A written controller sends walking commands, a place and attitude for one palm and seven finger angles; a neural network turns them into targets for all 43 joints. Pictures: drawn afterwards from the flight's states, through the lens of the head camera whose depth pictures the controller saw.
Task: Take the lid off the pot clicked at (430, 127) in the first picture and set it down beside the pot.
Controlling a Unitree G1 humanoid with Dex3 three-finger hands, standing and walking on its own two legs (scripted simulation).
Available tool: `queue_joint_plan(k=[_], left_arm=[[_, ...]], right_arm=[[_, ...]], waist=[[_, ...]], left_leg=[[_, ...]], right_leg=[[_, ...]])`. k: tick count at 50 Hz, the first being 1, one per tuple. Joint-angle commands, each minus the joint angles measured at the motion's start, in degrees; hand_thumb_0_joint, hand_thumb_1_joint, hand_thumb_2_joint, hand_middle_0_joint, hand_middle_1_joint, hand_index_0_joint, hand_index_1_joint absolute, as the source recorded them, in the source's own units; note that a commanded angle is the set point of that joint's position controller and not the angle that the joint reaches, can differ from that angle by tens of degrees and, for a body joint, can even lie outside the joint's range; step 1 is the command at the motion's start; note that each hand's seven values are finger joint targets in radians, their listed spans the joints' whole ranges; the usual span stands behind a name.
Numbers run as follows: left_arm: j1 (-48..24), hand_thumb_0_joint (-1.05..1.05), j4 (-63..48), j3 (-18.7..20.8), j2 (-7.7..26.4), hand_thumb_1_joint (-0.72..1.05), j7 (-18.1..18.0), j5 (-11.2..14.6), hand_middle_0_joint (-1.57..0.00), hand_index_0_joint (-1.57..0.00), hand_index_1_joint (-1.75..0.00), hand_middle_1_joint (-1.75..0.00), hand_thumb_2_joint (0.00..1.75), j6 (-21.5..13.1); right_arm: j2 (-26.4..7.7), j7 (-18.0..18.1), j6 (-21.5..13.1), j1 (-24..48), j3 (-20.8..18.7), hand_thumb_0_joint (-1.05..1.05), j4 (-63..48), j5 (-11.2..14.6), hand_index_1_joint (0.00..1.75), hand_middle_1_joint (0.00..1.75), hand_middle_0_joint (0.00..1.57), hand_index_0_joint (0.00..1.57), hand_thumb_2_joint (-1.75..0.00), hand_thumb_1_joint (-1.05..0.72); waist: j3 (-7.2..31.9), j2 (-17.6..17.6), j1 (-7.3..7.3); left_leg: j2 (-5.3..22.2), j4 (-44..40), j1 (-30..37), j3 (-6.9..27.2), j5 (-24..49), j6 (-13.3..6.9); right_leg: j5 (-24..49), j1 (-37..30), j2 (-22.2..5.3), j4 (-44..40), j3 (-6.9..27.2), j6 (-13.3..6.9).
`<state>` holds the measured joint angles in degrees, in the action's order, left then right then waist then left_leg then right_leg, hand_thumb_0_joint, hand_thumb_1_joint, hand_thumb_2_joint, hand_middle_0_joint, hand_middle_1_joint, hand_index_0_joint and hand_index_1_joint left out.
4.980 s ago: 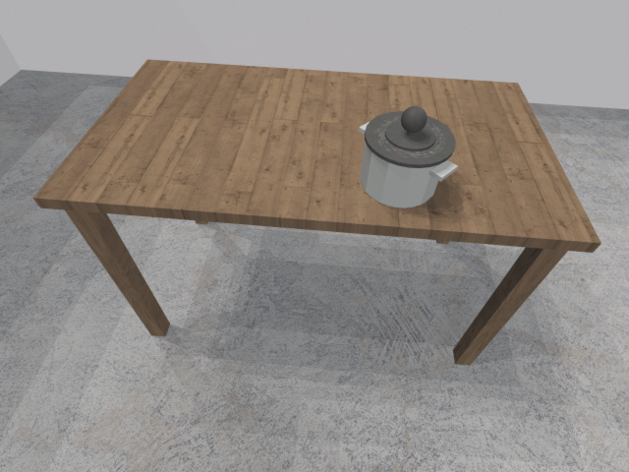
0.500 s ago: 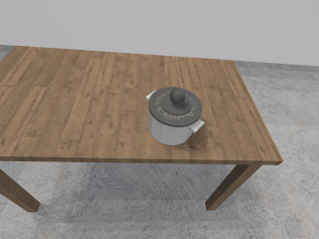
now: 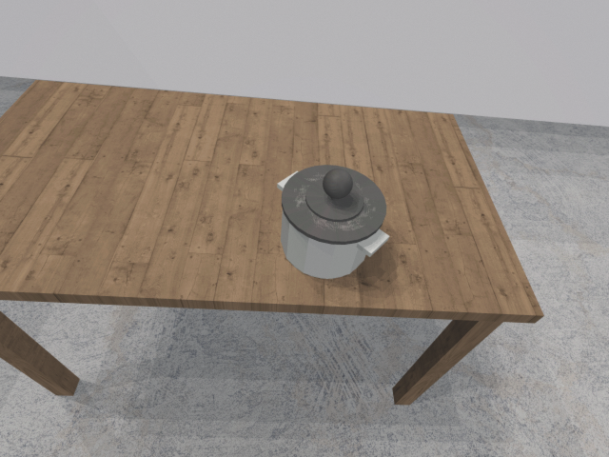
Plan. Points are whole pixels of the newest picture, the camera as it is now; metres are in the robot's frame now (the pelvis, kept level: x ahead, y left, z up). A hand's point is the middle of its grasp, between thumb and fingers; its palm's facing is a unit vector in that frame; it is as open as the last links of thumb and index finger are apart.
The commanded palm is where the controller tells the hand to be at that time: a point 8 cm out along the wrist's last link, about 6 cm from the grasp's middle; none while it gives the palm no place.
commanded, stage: shuffle to correct the standing spot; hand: left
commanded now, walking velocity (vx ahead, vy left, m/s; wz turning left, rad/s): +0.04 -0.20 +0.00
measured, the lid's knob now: (337, 183) +0.50 -0.02 +0.07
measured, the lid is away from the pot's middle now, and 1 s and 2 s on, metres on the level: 0.00 0.00 0.00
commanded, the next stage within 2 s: come to a stop and stand still in 0.88 s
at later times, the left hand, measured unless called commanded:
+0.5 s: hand out of the picture -0.02 +0.06 -0.20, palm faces +0.07 -0.99 -0.10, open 7.4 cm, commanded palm none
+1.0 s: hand out of the picture +0.11 +0.04 -0.19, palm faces -0.02 -0.98 -0.21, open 7.4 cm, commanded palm none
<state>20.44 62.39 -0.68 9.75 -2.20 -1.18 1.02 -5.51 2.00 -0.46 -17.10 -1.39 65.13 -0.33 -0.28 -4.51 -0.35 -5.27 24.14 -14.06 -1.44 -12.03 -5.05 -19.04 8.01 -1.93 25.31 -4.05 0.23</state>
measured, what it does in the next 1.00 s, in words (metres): steps to the right: left foot, then right foot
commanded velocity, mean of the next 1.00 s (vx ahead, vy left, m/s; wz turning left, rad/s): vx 0.03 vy -0.18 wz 0.00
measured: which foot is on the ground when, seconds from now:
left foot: down 0.00-0.30, up 0.32-0.56, down 0.58-1.00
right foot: down 0.00-0.58, up 0.60-0.98, down 1.00-1.00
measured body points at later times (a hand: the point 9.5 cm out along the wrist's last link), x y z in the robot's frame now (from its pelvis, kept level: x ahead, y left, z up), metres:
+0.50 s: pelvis +0.03 -0.08 -0.02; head +0.06 -0.04 +0.43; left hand -0.02 +0.12 -0.19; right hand +0.06 -0.31 -0.16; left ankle +0.01 +0.01 -0.70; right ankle -0.06 -0.11 -0.74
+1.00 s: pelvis +0.04 -0.16 -0.01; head +0.09 -0.14 +0.43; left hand +0.11 +0.09 -0.17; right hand +0.09 -0.41 -0.15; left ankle +0.05 -0.01 -0.74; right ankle +0.03 -0.32 -0.74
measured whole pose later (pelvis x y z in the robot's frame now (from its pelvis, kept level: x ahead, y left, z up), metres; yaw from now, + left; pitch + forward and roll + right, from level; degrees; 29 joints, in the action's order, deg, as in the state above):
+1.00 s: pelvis +0.04 -0.16 -0.01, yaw +0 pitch +1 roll -1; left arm 11.8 51.4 1.6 14.1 -0.4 -0.9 1.7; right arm -9.6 0.8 1.1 -12.0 -3.8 54.6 -1.3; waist -4.8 -1.8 -1.3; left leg 6.8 37.0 -20.2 -2.4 -17.9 2.9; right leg -14.1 15.6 -3.7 30.0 -2.1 2.1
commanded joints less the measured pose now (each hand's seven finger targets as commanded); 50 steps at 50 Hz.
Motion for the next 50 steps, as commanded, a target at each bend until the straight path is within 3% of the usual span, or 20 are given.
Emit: queue_joint_plan(k=[1,13,15,16,17,21,24,26,27,28,29,30,32,33,35,36,43,46,48,50], left_arm=[[6.84,0.0,-0.82,0.8,2.19,0.9,-0.21,-0.14,-0.2,-0.2,-0.3,-0.3,0.9,-0.74],[7.94,0.0,-3.39,2.4,3.29,0.9,-0.13,-0.3,-0.2,-0.2,-0.3,-0.3,0.9,0.19],[9.02,0.0,-3.52,2.94,4.21,0.9,-0.27,-0.45,-0.2,-0.2,-0.3,-0.3,0.9,0.28],[9.81,0.0,-3.62,3.07,4.79,0.9,-0.24,-0.51,-0.2,-0.2,-0.3,-0.3,0.9,0.22],[9.82,0.0,-3.94,2.96,4.42,0.9,-0.32,-0.94,-0.2,-0.2,-0.3,-0.3,0.9,0.17],[7.04,0.0,-6.12,3.16,4.72,0.9,-0.65,-1.2,-0.2,-0.2,-0.3,-0.3,0.9,-0.44],[4.8,0.0,-7.26,3.34,5.53,0.9,-0.76,-1.47,-0.2,-0.2,-0.3,-0.3,0.9,-0.9],[1.47,0.0,-8.98,3.61,6.93,0.9,-0.24,-0.55,-0.2,-0.2,-0.3,-0.3,0.9,-0.97],[0.15,0.0,-9.72,3.68,7.25,0.9,-0.13,0.1,-0.2,-0.2,-0.3,-0.3,0.9,-1.14],[-0.42,0.0,-10.54,3.73,6.58,0.9,0.17,0.66,-0.2,-0.2,-0.3,-0.3,0.9,-1.38],[-1.01,0.0,-11.81,3.29,4.19,0.9,0.34,1.45,-0.2,-0.2,-0.3,-0.3,0.9,-1.33],[-0.68,0.0,-12.59,4.11,7.23,0.9,0.02,0.67,-0.2,-0.2,-0.3,-0.3,0.9,-0.43],[-3.39,0.0,-13.88,4.38,7.93,0.9,0.55,-0.48,-0.2,-0.2,-0.3,-0.3,0.9,0.59],[-2.45,0.0,-13.3,4.07,6.06,0.9,1.15,-0.92,-0.2,-0.2,-0.3,-0.3,0.9,1.08],[0.33,0.0,-12.09,3.46,4.24,0.9,1.72,-0.99,-0.2,-0.2,-0.3,-0.3,0.9,2.11],[-0.08,0.0,-12.13,3.43,3.83,0.9,1.8,-0.89,-0.2,-0.2,-0.3,-0.3,0.9,2.14],[-6.67,0.0,-15.17,2.53,3.81,0.9,2.1,-0.38,-0.2,-0.2,-0.3,-0.3,0.9,1.34],[-3.18,0.0,-13.29,2.51,4.17,0.9,1.93,0.14,-0.2,-0.2,-0.3,-0.3,0.9,0.27],[-0.18,0.0,-11.51,3.05,7.7,0.9,1.47,0.2,-0.2,-0.2,-0.3,-0.3,0.9,-0.63],[-0.28,0.0,-10.73,3.22,11.41,0.9,0.54,-0.37,-0.2,-0.2,-0.3,-0.3,0.9,-0.88]], right_arm=[[-8.05,0.59,-0.85,-3.58,-1.52,0.0,-1.29,0.06,0.3,0.3,0.2,0.2,-0.9,-0.9],[-7.33,1.24,0.2,-1.67,-1.78,0.0,-2.14,-0.04,0.3,0.3,0.2,0.2,-0.9,-0.9],[-5.87,1.48,0.52,-0.45,-1.63,0.0,-2.72,-0.05,0.3,0.3,0.2,0.2,-0.9,-0.9],[-5.32,1.6,0.7,1.13,-1.74,0.0,-3.51,-0.07,0.3,0.3,0.2,0.2,-0.9,-0.9],[-5.77,1.8,0.8,3.13,-1.98,0.0,-4.17,-0.17,0.3,0.3,0.2,0.2,-0.9,-0.9],[-5.45,1.48,0.83,3.89,-2.32,0.0,-5.24,0.01,0.3,0.3,0.2,0.2,-0.9,-0.9],[-4.69,1.32,0.61,3.81,-1.88,0.0,-6.34,0.19,0.3,0.3,0.2,0.2,-0.9,-0.9],[-4.76,1.32,0.13,-1.67,-2.02,0.0,-5.17,0.37,0.3,0.3,0.2,0.2,-0.9,-0.9],[-5.94,1.62,-0.17,-6.27,-1.89,0.0,-4.51,0.42,0.3,0.3,0.2,0.2,-0.9,-0.9],[-9.18,2.34,-0.44,-11.11,-2.43,0.0,-3.76,-0.08,0.3,0.3,0.2,0.2,-0.9,-0.9],[-12.6,2.66,-0.36,-12.87,-3.09,0.0,-4.29,-0.35,0.3,0.3,0.2,0.2,-0.9,-0.9],[-14.33,2.32,0.13,-9.04,-2.81,0.0,-6.64,-0.1,0.3,0.3,0.2,0.2,-0.9,-0.9],[-12.76,2.05,-0.85,3.25,-2.61,0.0,-10.64,-0.79,0.3,0.3,0.2,0.2,-0.9,-0.9],[-10.7,1.69,-1.38,7.16,-2.21,0.0,-11.22,-1.05,0.3,0.3,0.2,0.2,-0.9,-0.9],[-10.38,0.73,-1.89,7.7,-2.17,0.0,-11.82,-1.59,0.3,0.3,0.2,0.2,-0.9,-0.9],[-10.58,0.35,-1.96,7.49,-2.6,0.0,-12.11,-1.7,0.3,0.3,0.2,0.2,-0.9,-0.9],[-13.99,-1.1,0.19,2.13,-4.43,0.0,-12.24,-1.71,0.3,0.3,0.2,0.2,-0.9,-0.9],[-14.38,-0.81,0.73,2.74,-4.69,0.0,-12.54,-1.19,0.3,0.3,0.2,0.2,-0.9,-0.9],[-12.56,-0.9,1.09,0.88,-4.41,0.0,-12.39,-0.49,0.3,0.3,0.2,0.2,-0.9,-0.9],[-7.07,-0.92,1.44,1.51,-2.69,0.0,-13.5,0.01,0.3,0.3,0.2,0.2,-0.9,-0.9]], waist=[[-1.96,6.29,0.56],[-2.94,0.36,0.64],[-3.96,-4.27,1.24],[-5.15,-5.36,2.01],[-7.06,-3.28,2.22],[-6.74,2.15,1.06],[-5.46,2.5,-0.42],[-1.78,0.96,-2.98],[0.46,1.2,-5.48],[3.42,6.97,-7.23],[4.28,19.61,-7.1],[5.5,12.46,-5.08],[-0.58,11.45,0.16],[-5.47,10.4,3.1],[-4.24,8.17,4.33],[-4.74,5.86,4.33],[-1.15,19.12,-1.1],[2.75,17.4,0.06],[5.69,6.61,0.22],[6.33,-9.84,0.15]], left_leg=[[15.08,-6.28,2.95,15.74,5.34,-1.21],[10.34,9.38,-4.81,4.33,8.12,1.17],[6.49,18.75,-9.65,-0.46,-1.34,2.91],[5.0,24.41,-13.9,-1.91,-13.47,3.72],[5.21,30.65,-17.12,-1.88,-18.6,4.05],[6.34,36.86,-18.53,-2.3,-18.46,4.55],[5.44,25.77,-12.44,-4.92,-17.2,3.91],[4.18,13.68,-2.24,-6.52,-6.55,2.7],[5.52,5.94,7.08,-3.93,2.2,1.03],[15.18,1.13,15.8,8.13,17.73,-4.34],[31.66,-2.71,19.37,30.12,42.54,-14.57],[35.96,-4.14,12.2,33.28,41.95,-18.48],[30.98,-6.6,0.49,27.45,21.1,-13.71],[27.51,-6.34,-3.81,19.98,16.45,-10.13],[20.88,-5.31,-7.99,8.19,11.35,-5.01],[19.83,-5.81,-9.03,6.64,9.63,-4.06],[19.78,-5.04,0.33,6.73,2.39,-2.71],[18.99,1.94,0.84,7.2,7.44,0.29],[14.95,11.26,-1.42,2.57,7.87,3.86],[7.48,21.23,-11.81,-4.12,-14.01,6.7]], right_leg=[[4.59,3.85,-1.88,-2.63,0.47,-1.42],[19.06,-1.9,-4.81,-3.53,5.49,-3.87],[28.19,-4.87,-8.58,-5.94,9.38,-6.03],[34.97,-6.59,-10.79,-6.77,11.65,-8.38],[40.25,-6.1,-12.44,-6.89,13.36,-10.64],[47.92,-6.07,-10.8,-4.23,10.67,-14.28],[55.46,-4.55,-8.83,-0.54,8.07,-12.59],[59.25,-2.61,-5.2,5.56,4.23,-7.33],[58.11,2.18,-4.18,12.85,3.83,-4.28],[43.8,9.48,-0.84,28.14,1.63,-0.2],[-9.72,23.31,6.7,50.12,1.54,3.27],[-14.98,22.07,4.91,60.86,11.13,1.2],[-8.91,23.55,2.33,61.36,12.68,-0.07],[-7.68,24.78,1.41,59.46,11.98,-0.08],[-4.09,20.7,1.97,55.59,8.49,0.71],[-3.21,20.58,2.03,53.35,6.94,1.21],[-7.06,17.72,-0.63,21.4,0.16,3.31],[0.66,6.97,0.8,4.13,-1.35,2.33],[11.45,-2.0,-1.58,-4.53,0.85,1.61],[39.98,-8.66,-13.54,-3.06,11.18,-3.79]])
